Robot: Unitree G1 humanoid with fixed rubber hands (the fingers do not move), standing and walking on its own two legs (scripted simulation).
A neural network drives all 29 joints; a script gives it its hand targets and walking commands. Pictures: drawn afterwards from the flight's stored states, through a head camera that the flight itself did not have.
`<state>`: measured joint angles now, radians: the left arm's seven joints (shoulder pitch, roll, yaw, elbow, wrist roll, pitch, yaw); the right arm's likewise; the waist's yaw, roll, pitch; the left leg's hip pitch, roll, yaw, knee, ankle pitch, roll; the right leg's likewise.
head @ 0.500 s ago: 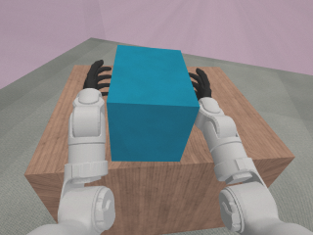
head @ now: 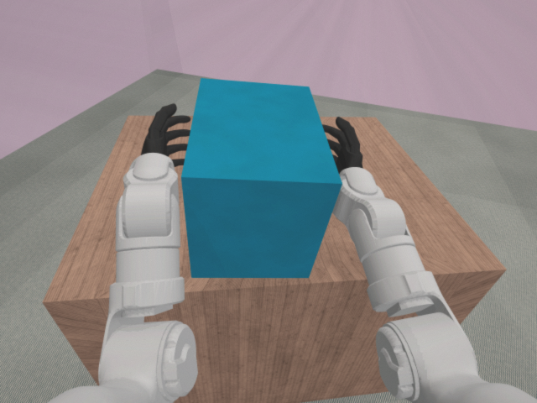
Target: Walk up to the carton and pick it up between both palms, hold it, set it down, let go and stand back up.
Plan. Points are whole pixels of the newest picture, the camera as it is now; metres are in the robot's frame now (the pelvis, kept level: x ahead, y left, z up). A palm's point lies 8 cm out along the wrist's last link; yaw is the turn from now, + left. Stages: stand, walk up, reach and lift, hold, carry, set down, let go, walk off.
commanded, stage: hold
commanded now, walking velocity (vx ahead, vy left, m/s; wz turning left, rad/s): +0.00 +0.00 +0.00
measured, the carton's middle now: (253, 176) +0.39 +0.01 +0.18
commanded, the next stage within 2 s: none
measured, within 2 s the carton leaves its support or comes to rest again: neither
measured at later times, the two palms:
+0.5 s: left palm (155, 160) +0.36 +0.14 +0.23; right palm (343, 171) +0.36 -0.12 +0.21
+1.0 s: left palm (158, 160) +0.36 +0.14 +0.23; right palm (344, 169) +0.37 -0.12 +0.21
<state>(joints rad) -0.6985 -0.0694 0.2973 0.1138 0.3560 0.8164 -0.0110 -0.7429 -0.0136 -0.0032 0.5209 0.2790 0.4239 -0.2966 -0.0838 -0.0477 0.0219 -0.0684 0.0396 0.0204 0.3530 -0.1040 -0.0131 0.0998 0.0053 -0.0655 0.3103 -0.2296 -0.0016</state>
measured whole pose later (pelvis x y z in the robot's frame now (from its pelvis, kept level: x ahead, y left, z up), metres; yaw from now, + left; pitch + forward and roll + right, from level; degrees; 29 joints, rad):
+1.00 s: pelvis +0.00 +0.00 +0.00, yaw -1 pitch -9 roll -1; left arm -0.70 -0.07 0.31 0.13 0.37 0.81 0.00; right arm -0.77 0.00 -0.02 0.57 0.23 0.41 -0.27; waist -0.08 -0.06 0.01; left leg -0.08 0.04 0.03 0.34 -0.10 -0.01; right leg 0.08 0.00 -0.06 0.32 -0.23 0.00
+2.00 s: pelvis +0.00 +0.00 +0.00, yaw +0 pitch -10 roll -1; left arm -0.69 -0.07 0.30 0.10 0.37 0.82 -0.02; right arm -0.74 -0.01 -0.01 0.52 0.26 0.42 -0.29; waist -0.09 -0.05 0.03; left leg -0.07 0.04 0.01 0.35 -0.11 -0.02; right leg 0.10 0.01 -0.07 0.32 -0.24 0.00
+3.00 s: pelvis +0.00 +0.00 +0.00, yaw +0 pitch -10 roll +0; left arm -0.77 -0.09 0.36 0.25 0.43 0.63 -0.05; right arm -0.75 0.06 -0.15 0.64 0.08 0.22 -0.22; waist -0.07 -0.06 0.04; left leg -0.04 0.02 0.02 0.30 -0.08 0.00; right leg 0.11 -0.01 -0.06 0.29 -0.22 0.00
